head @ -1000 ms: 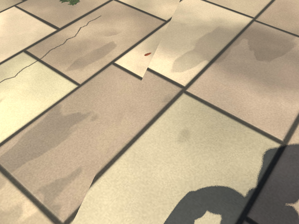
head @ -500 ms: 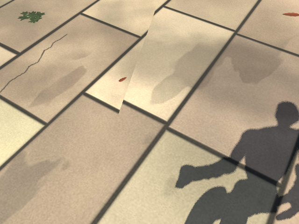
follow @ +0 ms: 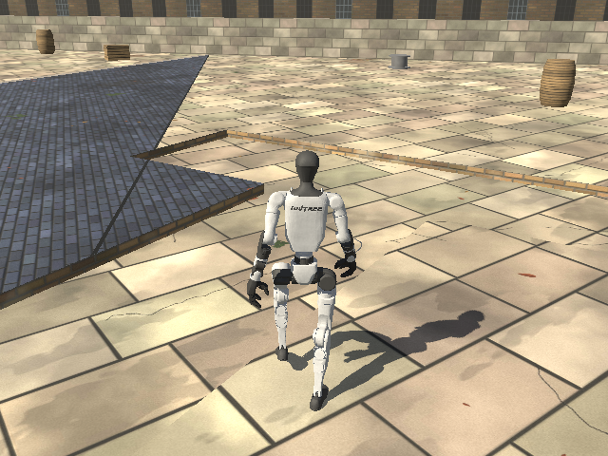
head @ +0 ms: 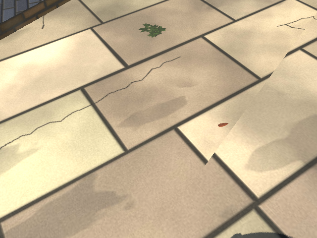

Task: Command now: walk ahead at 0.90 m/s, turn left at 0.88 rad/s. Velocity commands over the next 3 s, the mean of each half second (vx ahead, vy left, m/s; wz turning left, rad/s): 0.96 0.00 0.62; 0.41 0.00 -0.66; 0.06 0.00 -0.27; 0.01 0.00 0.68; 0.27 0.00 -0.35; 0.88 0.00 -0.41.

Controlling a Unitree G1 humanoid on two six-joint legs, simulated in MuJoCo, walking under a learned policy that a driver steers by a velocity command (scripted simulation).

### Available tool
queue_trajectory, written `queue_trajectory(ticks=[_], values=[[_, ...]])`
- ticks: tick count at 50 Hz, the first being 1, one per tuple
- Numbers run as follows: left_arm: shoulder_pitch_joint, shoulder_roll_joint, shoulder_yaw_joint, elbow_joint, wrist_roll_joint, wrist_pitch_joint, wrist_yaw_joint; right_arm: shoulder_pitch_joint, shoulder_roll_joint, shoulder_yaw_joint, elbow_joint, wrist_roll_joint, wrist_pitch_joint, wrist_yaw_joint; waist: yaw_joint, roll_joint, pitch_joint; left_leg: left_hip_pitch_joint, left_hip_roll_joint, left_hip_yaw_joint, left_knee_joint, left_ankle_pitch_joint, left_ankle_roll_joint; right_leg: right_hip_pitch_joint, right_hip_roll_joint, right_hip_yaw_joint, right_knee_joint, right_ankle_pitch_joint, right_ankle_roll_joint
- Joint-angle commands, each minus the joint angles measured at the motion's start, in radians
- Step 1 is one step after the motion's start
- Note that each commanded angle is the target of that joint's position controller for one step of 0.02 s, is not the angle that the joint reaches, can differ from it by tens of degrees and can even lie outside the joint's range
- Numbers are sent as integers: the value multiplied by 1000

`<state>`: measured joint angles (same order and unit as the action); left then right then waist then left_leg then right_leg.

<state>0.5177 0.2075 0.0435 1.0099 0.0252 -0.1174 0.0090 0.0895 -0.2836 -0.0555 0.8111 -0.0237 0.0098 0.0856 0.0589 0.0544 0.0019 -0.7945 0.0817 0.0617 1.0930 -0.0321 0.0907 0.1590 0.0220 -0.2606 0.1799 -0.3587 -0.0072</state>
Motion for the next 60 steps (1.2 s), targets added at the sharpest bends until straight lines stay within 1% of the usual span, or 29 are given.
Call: queue_trajectory(ticks=[1, 4, 7, 8, 10, 11, 14, 17, 23, 27, 31, 32, 33, 34, 35, 36, 37, 39, 40, 42, 43, 47, 49, 50, 51, 52, 54, 56, 60], values=[[26, 109, 8, -29, 2, -7, 18, -210, 0, 21, -138, 1, -17, 9, -6, -130, 189, -66, -28, 103, -162, -6, 34, -47, -228, 5, -72, 714, 44], [14, 184, 17, -33, -2, 11, 42, -191, -24, 23, -148, 7, -14, 8, -63, -160, 133, 164, -135, 208, -333, -60, 101, -10, -248, -62, 58, 1308, 56], [-61, 275, 46, -69, 6, 45, 62, 196, -128, -21, -53, 12, -22, -10, -266, -216, -56, 598, -207, 139, -388, -184, 176, -85, -314, -29, 561, 1531, 15], [-104, 272, 49, -88, 18, 54, 49, 401, -171, -53, 14, 15, -28, -30, -345, -194, -151, 866, -198, 36, -456, -260, 211, -244, -311, -1, 877, 1301, -11], [-167, 148, 26, -262, -10, 23, 8, 280, -312, -92, -17, -6, -5, -55, -170, 148, -211, 1239, 156, -787, -691, -457, 427, -956, 28, 171, 1493, -135, 36], [-298, 189, 25, -303, -9, -5, 10, 326, -293, -94, -20, -4, -7, -65, -218, -51, -197, 1217, 181, -829, -801, -344, 384, -1046, -30, 327, 1467, -34, 17], [-245, 154, 10, -281, 18, -1, 12, 238, -189, -64, -1, 7, -46, -87, -49, -207, 23, 804, 79, -567, -856, -125, 275, -898, -143, 339, 1212, 20, 13], [-220, 125, -1, -259, 42, 64, -13, 187, -95, -21, -4, 29, -98, -86, 5, -163, 67, 542, -38, -378, -933, -140, 214, -728, -194, 302, 950, 71, 42], [-514, 113, -24, -337, -4, 56, -65, 400, -131, -16, 63, 44, -139, -66, -146, -39, 126, 642, -58, -170, -1031, 315, 44, -708, -132, 166, 489, 595, -63], [-523, 148, -8, -320, -3, 14, -61, 472, -103, 0, 128, -6, -144, -107, -136, -13, 126, 1001, -36, -37, -859, 498, -27, -938, -51, 212, 430, 679, -136], [-399, 113, -17, -235, 28, 20, -74, 436, -101, 26, 146, 15, -138, -144, -73, -39, 40, 845, -42, 21, -560, 627, -93, -466, 79, 107, 265, 933, -121], [20, 221, 15, -95, 79, 59, -55, 465, -210, 46, 125, -128, -118, -59, 53, 175, 88, 711, -204, 111, -527, 829, -398, -157, 74, 139, 238, 770, -21], [-78, 267, 55, -155, -46, 23, -68, 322, -122, 6, 115, 54, -103, -134, 107, -126, -29, 621, -77, -22, 73, 642, -287, -109, 6, 207, 225, 1065, -110], [218, 200, 31, -50, -71, 15, -78, 116, -159, 27, 51, 52, -95, -151, 272, -262, -81, 633, -201, 65, 606, -174, -286, -85, -130, 300, -65, 1358, -164], [335, 211, 18, 19, -32, 1, -72, 28, -57, 47, -4, -26, -104, -139, 253, -378, -13, 314, -257, 30, 859, -819, -222, 85, -81, 234, 100, 1296, -87], [193, 239, 11, -54, 49, -31, -61, 236, 3, 51, -89, 25, -126, -120, 30, -457, -123, -147, -193, -180, 929, -894, -236, 451, -257, 595, 486, 1587, -290], [134, 235, 33, -117, 36, -18, -49, 240, -60, 55, -101, 28, -142, -105, 83, -204, -297, -255, -142, -264, 867, -804, -217, 562, -319, 702, 458, 1408, -399], [-87, 270, 51, -228, -24, 23, -43, 176, -88, 37, -136, 2, -162, -84, -40, 258, -194, -154, -113, -165, 657, -547, -122, 163, -256, 766, 250, 1052, -389], [-212, 406, 91, -262, -36, 34, -6, 213, -108, 22, -175, 49, -143, -100, -130, 62, -116, -145, -96, -260, 540, -478, -182, -59, -392, 988, 155, 1026, -472], [-306, 249, 41, -319, -30, 53, 11, 188, -190, -3, -163, 25, -114, -119, -151, 193, -4, 219, -28, -253, 23, -387, -223, -559, -202, 764, 156, 1016, -349], [-286, 257, 45, -322, -42, 66, 26, 139, -128, 8, -170, 21, -120, -129, -132, 180, -22, 365, -95, -176, -194, -275, -235, -678, -63, 671, 202, 953, -292], [-211, 237, 58, -281, -79, 104, 54, 125, -48, 2, -219, 51, -94, -131, -116, -106, -145, 736, -245, -130, -565, 130, -224, -722, 116, 632, 364, 606, -86], [-272, 108, 26, -320, -72, 87, 36, 298, -79, -21, -184, 11, -85, -143, -219, -68, -194, 1024, -54, -272, -698, 378, -101, -846, 207, 557, 698, 217, 25], [-214, 29, 4, -338, -31, 81, 33, 364, -116, -18, -200, -5, -67, -156, -203, 50, -327, 1173, 230, -555, -564, 845, 40, -922, 270, 427, 959, -405, 47], [-22, 75, 9, -369, -42, 71, 9, 329, -132, -12, -217, -36, -58, -139, -83, 214, -491, 1161, 451, -775, -536, 1066, 204, -887, 177, 488, 1201, -514, 69], [5, 167, 25, -378, -62, 85, -6, 176, -179, -35, -226, -1, -58, -130, -19, 258, -445, 1080, 489, -902, -595, 694, 294, -982, 75, 425, 1343, -409, 83], [-164, 225, 49, -352, -57, 146, 26, 61, -70, -11, -260, 14, -43, -146, -66, 1, -210, 735, 256, -641, -681, 180, 152, -916, 0, 385, 1320, -211, 86], [-221, 165, 34, -383, -39, 171, 30, -20, -115, -18, -256, 1, -28, -134, -21, -30, -60, 432, 133, -437, -756, 176, 106, -749, 7, 331, 1100, -120, 75], [-242, 110, 9, -392, -40, 133, 0, 31, -135, -43, -208, 25, -20, -117, -33, 75, -167, 463, 99, -302, -744, 336, 112, -506, -5, 301, 652, 10, 38]])
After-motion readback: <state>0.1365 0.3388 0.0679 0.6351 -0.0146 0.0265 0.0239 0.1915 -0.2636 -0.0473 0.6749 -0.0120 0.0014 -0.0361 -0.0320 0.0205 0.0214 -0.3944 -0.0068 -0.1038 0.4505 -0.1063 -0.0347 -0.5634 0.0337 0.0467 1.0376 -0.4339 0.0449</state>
